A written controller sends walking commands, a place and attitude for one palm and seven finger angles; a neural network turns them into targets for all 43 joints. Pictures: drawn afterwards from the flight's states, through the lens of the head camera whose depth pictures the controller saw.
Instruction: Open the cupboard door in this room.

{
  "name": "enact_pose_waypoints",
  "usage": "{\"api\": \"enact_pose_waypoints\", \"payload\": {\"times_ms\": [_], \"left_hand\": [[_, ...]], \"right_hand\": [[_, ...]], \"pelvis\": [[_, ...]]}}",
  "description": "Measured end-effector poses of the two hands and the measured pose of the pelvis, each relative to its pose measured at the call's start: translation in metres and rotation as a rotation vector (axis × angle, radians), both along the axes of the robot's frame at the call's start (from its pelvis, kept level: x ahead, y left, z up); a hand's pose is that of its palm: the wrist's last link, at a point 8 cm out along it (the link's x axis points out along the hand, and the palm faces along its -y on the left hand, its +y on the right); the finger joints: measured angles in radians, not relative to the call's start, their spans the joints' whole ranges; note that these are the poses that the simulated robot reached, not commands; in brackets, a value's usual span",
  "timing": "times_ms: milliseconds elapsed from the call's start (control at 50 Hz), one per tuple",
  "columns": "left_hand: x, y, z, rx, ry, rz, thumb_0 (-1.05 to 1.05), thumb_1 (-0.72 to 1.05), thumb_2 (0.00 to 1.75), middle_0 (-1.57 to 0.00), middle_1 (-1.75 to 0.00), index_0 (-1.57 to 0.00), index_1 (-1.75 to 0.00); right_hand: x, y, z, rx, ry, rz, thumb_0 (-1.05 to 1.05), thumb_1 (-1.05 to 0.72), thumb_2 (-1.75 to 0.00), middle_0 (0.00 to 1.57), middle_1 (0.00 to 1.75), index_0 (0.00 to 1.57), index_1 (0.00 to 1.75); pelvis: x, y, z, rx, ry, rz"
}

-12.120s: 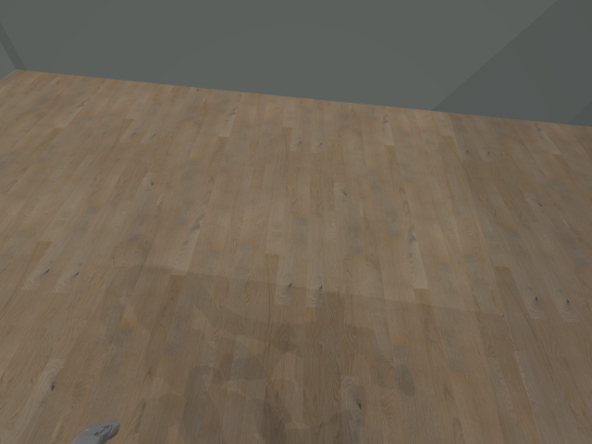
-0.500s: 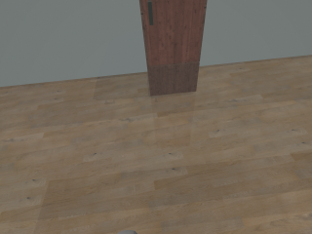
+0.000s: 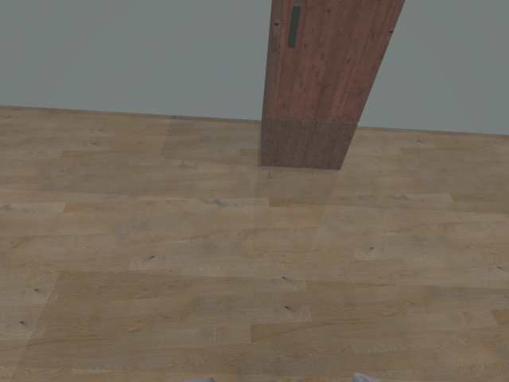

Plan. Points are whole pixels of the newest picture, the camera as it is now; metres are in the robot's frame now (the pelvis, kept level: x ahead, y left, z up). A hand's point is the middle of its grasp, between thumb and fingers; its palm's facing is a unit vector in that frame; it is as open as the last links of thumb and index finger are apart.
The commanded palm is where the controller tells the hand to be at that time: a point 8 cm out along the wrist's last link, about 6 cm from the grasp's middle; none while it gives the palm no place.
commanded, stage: stand and wait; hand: left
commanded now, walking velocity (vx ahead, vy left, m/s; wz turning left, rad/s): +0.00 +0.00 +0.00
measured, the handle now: (293, 24) +1.25 +0.01 +0.02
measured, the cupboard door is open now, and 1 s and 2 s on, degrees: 0 0 0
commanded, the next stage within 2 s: look at it before walking up in 0.96 s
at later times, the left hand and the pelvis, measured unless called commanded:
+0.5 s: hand out of the picture +0.04 +0.14 -0.16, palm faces +0.02 -0.98 -0.19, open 7.3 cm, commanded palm none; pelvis +0.05 -0.03 +0.01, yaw +0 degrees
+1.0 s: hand out of the picture +0.04 +0.11 -0.16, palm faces +0.05 -0.99 -0.14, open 7.4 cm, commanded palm none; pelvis +0.07 -0.03 +0.01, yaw +0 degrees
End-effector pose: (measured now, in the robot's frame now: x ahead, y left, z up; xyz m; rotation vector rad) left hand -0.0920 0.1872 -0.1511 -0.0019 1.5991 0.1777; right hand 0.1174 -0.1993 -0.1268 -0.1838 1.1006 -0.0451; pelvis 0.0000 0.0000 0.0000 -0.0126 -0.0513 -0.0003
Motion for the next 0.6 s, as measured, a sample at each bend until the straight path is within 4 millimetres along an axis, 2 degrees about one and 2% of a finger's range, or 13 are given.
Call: {"api": "enact_pose_waypoints", "payload": {"times_ms": [140, 220, 280, 360, 500, 600], "left_hand": [[0.099, 0.027, 0.007, 0.08, -0.228, -0.075, 0.0, 0.91, 0.9, -0.2, -0.3, -0.2, -0.3], [0.126, 0.034, 0.011, 0.139, -0.294, -0.102, 0.01, 0.93, 0.9, -0.2, -0.3, -0.2, -0.3], [0.132, 0.029, 0.019, 0.142, -0.297, -0.117, 0.01, 0.92, 0.9, -0.19, -0.3, -0.19, -0.3], [0.135, 0.02, 0.021, 0.118, -0.263, -0.132, 0.01, 0.92, 0.9, -0.19, -0.3, -0.2, -0.3], [0.132, 0.003, 0.019, 0.086, -0.193, -0.125, 0.01, 0.92, 0.9, -0.2, -0.3, -0.2, -0.3], [0.128, -0.007, 0.018, 0.073, -0.161, -0.109, 0.01, 0.92, 0.9, -0.2, -0.3, -0.2, -0.3]], "right_hand": [[-0.006, -0.015, 0.001, -0.005, -0.001, -0.082, -0.05, -0.94, -0.9, 0.21, 0.3, 0.21, 0.3], [-0.022, -0.03, -0.012, 0.001, 0.059, -0.109, -0.03, -0.93, -0.9, 0.21, 0.3, 0.21, 0.3], [-0.038, -0.042, -0.015, -0.003, 0.114, -0.14, -0.03, -0.94, -0.9, 0.2, 0.3, 0.2, 0.3], [-0.067, -0.048, -0.013, -0.005, 0.207, -0.161, -0.01, -0.93, -0.9, 0.2, 0.3, 0.2, 0.3], [-0.118, -0.039, -0.009, 0.009, 0.386, -0.184, 0.0, -0.92, -0.9, 0.2, 0.3, 0.2, 0.3], [-0.13, -0.029, -0.008, 0.033, 0.45, -0.187, 0.0, -0.91, -0.9, 0.2, 0.3, 0.2, 0.3]], "pelvis": [[0.011, 0.001, 0.004, 0.023, 0.004, 0.012], [0.019, -0.008, 0.0, 0.046, 0.0, 0.005], [0.026, -0.012, 0.004, 0.028, 0.0, 0.008], [0.035, -0.018, 0.009, 0.025, 0.016, 0.002], [0.047, -0.026, 0.013, 0.021, 0.025, 0.005], [0.052, -0.029, 0.014, 0.019, 0.026, 0.01]]}}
